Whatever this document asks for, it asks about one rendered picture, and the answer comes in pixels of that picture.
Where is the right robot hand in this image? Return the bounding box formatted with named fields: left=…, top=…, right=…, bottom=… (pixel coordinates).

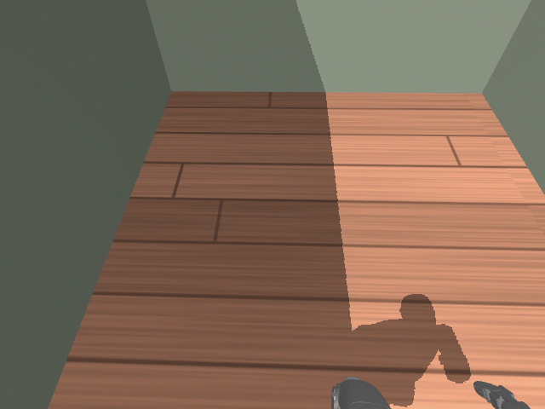
left=473, top=381, right=530, bottom=409

